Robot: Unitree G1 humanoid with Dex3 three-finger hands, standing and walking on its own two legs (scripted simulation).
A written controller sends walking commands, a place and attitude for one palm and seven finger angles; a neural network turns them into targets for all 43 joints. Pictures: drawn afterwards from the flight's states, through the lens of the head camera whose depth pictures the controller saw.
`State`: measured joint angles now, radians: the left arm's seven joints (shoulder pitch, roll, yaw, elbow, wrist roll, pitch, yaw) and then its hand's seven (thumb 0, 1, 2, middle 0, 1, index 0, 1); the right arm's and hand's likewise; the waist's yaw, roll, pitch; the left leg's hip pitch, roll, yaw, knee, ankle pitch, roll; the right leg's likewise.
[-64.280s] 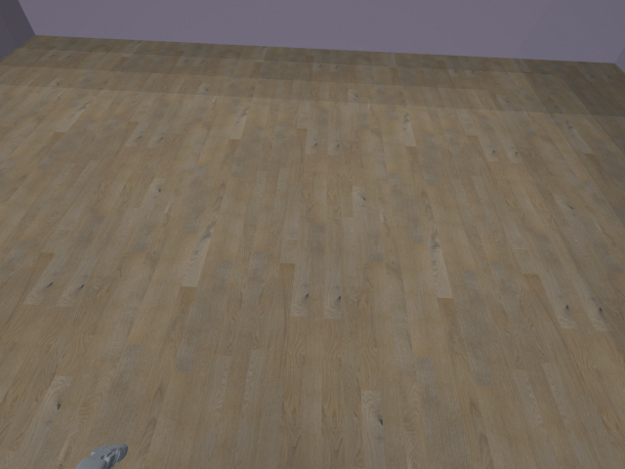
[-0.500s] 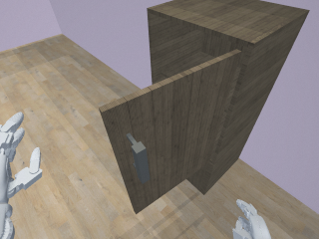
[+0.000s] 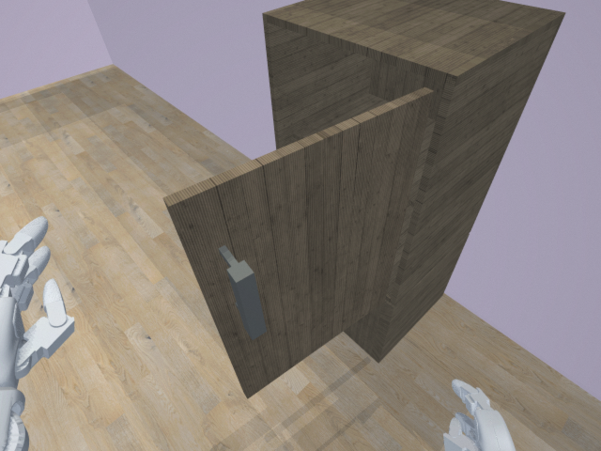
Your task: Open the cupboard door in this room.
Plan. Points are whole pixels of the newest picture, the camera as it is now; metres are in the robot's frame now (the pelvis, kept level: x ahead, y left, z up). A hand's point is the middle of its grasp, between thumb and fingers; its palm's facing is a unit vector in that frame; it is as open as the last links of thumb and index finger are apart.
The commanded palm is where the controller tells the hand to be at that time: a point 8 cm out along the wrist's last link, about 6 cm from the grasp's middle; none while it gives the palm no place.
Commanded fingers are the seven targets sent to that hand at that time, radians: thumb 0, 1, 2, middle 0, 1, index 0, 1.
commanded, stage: step back with the hand held close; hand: left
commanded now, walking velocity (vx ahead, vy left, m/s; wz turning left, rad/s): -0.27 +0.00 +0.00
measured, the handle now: (241, 292) +0.31 +0.13 +0.05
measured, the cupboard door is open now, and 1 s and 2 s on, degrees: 83 83 83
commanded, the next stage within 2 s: stop stepping back and stand still in 1.06 s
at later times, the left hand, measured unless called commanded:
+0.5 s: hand out of the picture +0.13 +0.30 +0.15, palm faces +0.36 -0.78 -0.51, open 7.4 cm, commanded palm +0.07 +0.34 +0.17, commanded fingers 0.00 0.90 0.90 -0.20 -0.30 -0.20 -0.30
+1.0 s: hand out of the picture +0.03 +0.35 +0.17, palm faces +0.47 -0.77 -0.42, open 7.4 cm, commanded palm -0.04 +0.38 +0.17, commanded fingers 0.00 0.90 0.90 -0.20 -0.30 -0.20 -0.30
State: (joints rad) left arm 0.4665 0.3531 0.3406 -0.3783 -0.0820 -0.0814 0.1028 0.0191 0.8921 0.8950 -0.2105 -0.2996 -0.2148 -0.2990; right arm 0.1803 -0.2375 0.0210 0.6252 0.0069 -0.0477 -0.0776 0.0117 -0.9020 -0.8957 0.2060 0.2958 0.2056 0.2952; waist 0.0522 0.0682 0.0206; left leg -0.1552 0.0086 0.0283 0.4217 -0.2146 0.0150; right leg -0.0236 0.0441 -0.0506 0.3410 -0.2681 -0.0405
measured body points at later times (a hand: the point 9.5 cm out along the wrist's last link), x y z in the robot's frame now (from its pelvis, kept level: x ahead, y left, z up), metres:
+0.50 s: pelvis -0.07 +0.04 -0.01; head -0.05 +0.05 +0.44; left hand +0.11 +0.34 +0.18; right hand +0.10 -0.20 -0.08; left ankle +0.01 +0.11 -0.74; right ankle -0.05 -0.09 -0.74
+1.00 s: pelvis -0.17 +0.07 -0.01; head -0.16 +0.11 +0.43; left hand +0.00 +0.39 +0.19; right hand +0.02 -0.16 -0.07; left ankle +0.01 +0.12 -0.74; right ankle -0.24 -0.07 -0.68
